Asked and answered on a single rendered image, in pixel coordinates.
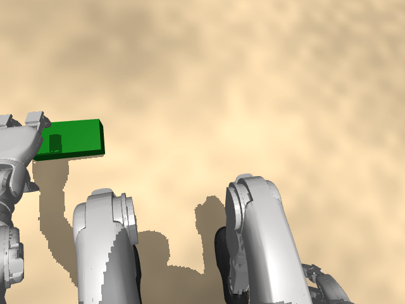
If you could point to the left robot arm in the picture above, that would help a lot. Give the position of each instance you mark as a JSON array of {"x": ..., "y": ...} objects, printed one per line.
[{"x": 13, "y": 176}]

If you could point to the left robot hand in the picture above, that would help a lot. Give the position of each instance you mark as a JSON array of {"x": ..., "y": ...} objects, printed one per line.
[{"x": 22, "y": 143}]

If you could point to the right robot foot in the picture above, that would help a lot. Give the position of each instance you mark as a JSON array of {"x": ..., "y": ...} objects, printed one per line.
[{"x": 223, "y": 263}]

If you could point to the carton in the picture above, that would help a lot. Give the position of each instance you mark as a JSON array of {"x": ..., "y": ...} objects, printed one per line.
[{"x": 71, "y": 139}]

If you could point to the right robot hand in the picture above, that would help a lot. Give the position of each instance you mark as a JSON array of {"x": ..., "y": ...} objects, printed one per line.
[{"x": 328, "y": 291}]

